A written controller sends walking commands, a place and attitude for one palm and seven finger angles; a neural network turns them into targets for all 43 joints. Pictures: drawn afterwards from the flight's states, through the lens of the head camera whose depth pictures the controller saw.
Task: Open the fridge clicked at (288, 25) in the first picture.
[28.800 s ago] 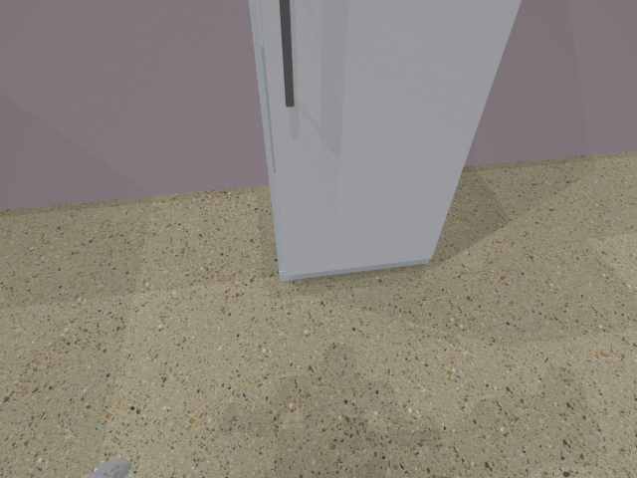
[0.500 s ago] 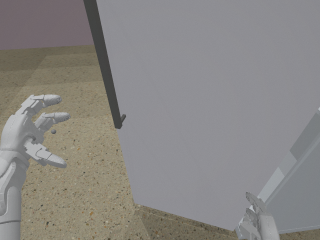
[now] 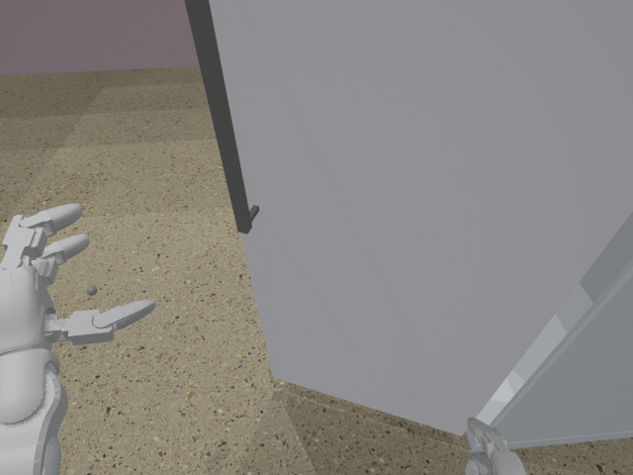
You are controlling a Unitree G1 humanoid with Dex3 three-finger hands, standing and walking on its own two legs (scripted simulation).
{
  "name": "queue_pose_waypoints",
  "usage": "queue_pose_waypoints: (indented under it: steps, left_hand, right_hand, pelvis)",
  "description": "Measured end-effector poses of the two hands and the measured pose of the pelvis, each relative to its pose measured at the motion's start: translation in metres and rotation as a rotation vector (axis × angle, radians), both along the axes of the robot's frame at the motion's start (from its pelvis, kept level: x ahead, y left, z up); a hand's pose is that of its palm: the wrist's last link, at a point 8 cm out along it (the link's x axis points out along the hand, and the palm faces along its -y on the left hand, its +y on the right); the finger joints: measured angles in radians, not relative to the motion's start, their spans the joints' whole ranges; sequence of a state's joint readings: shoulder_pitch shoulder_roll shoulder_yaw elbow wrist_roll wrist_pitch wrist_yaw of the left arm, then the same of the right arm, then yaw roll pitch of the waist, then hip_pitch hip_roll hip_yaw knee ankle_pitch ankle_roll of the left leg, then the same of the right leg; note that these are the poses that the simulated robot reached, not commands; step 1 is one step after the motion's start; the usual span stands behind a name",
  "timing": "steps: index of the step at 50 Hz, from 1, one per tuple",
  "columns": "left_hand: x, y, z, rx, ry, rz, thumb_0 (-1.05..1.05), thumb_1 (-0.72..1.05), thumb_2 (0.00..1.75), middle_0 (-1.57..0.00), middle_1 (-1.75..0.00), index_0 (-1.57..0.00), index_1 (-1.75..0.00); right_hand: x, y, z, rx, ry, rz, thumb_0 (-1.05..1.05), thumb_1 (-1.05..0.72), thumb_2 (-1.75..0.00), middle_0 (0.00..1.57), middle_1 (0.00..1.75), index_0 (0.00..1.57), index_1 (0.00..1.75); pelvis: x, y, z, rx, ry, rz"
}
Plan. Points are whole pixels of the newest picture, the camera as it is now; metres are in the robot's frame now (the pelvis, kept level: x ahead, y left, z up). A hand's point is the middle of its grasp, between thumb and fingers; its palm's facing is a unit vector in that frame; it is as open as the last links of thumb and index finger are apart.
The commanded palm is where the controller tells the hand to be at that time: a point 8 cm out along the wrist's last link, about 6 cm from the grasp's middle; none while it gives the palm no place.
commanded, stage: draw the hand back to the body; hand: left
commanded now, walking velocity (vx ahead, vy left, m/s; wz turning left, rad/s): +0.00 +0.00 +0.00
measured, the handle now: (230, 120) +0.49 +0.19 +0.22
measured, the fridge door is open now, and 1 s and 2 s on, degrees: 68 68 68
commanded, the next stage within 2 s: step back with the hand held close in 0.76 s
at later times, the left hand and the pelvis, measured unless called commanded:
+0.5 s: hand (84, 322) +0.20 +0.27 +0.15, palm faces +0.50 -0.79 -0.36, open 7.9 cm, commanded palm +0.16 +0.30 +0.17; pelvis +0.02 +0.00 +0.00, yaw -1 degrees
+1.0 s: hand (92, 302) +0.22 +0.27 +0.16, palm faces +0.46 -0.79 -0.41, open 7.4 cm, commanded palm +0.16 +0.30 +0.17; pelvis +0.02 +0.00 +0.00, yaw +0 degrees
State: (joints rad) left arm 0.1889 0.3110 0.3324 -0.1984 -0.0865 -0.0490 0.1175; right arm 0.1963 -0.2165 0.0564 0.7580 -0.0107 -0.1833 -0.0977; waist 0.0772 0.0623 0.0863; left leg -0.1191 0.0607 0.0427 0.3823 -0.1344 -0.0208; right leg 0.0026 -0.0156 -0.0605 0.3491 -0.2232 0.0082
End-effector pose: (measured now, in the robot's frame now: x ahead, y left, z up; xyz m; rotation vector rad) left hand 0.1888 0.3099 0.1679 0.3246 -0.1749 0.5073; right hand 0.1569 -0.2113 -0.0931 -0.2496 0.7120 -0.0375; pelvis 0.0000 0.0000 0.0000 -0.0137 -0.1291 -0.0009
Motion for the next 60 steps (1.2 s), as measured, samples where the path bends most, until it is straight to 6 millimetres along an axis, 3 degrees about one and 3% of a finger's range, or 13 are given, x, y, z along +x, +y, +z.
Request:
queue_pose_waypoints:
  steps: [7,15,25,32,38,45,53,60]
  left_hand:
    - [-0.001,-0.011,0.006,0.073,-0.002,-0.034,-0.01,0.15,0.54,-0.23,-0.73,-0.23,-0.74]
    - [-0.015,-0.013,0.003,0.113,0.036,-0.043,0.00,0.44,0.68,-0.23,-0.56,-0.22,-0.57]
    - [-0.033,-0.009,-0.002,0.094,0.057,0.016,0.00,0.76,0.84,-0.22,-0.37,-0.21,-0.38]
    - [-0.027,-0.006,0.001,0.083,0.036,0.033,0.01,0.86,0.89,-0.21,-0.32,-0.21,-0.32]
    - [-0.021,-0.008,0.002,0.085,0.045,0.011,0.01,0.88,0.90,-0.21,-0.30,-0.21,-0.31]
    - [-0.019,-0.008,0.001,0.096,0.057,-0.002,0.01,0.89,0.90,-0.21,-0.30,-0.21,-0.31]
    - [-0.008,-0.013,0.000,0.174,0.084,-0.087,0.01,0.89,0.90,-0.21,-0.30,-0.21,-0.30]
    - [-0.027,-0.008,0.000,0.242,0.134,-0.156,0.01,0.88,0.90,-0.22,-0.30,-0.21,-0.31]
  right_hand:
    - [-0.016,-0.025,-0.005,-0.018,0.025,-0.091,0.02,-0.90,-0.89,0.20,0.30,0.20,0.30]
    - [0.008,-0.036,0.008,-0.024,-0.052,-0.118,0.02,-0.91,-0.90,0.20,0.30,0.20,0.30]
    - [0.049,-0.019,0.021,-0.016,-0.125,-0.038,0.02,-0.91,-0.90,0.20,0.30,0.20,0.30]
    - [0.060,-0.002,0.021,0.009,-0.126,0.002,0.02,-0.91,-0.89,0.20,0.30,0.20,0.30]
    - [0.054,0.003,0.017,0.021,-0.099,0.001,0.02,-0.90,-0.89,0.20,0.30,0.20,0.30]
    - [0.041,-0.005,0.011,0.006,-0.055,-0.024,0.02,-0.90,-0.89,0.20,0.30,0.20,0.30]
    - [0.026,-0.014,0.006,-0.013,-0.011,-0.082,0.02,-0.91,-0.89,0.20,0.30,0.20,0.30]
    - [0.003,-0.009,0.005,-0.015,-0.011,-0.154,0.02,-0.91,-0.90,0.20,0.30,0.20,0.30]
  pelvis:
    - [0.006,-0.001,0.000,0.006,-0.003,-0.017]
    - [0.015,-0.003,0.000,0.007,-0.001,-0.025]
    - [0.021,-0.003,0.000,0.007,0.001,-0.008]
    - [0.023,-0.003,0.000,0.009,0.000,-0.002]
    - [0.024,-0.002,0.001,0.010,0.003,-0.005]
    - [0.026,-0.001,0.001,0.010,0.007,-0.009]
    - [0.010,0.006,-0.005,-0.006,0.091,-0.011]
    - [-0.008,0.020,-0.011,-0.002,0.116,-0.026]
